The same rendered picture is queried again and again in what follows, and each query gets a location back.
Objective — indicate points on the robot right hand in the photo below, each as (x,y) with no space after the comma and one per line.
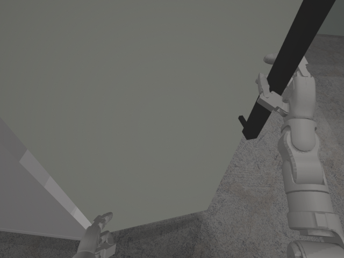
(300,92)

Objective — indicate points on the fridge door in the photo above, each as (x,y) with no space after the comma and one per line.
(132,106)

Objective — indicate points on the handle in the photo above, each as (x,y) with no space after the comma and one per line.
(304,28)

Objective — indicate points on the right robot upper arm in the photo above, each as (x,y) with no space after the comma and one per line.
(313,249)

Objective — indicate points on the robot left hand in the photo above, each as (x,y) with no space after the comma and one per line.
(93,240)

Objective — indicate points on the robot right forearm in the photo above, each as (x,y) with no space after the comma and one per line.
(310,207)

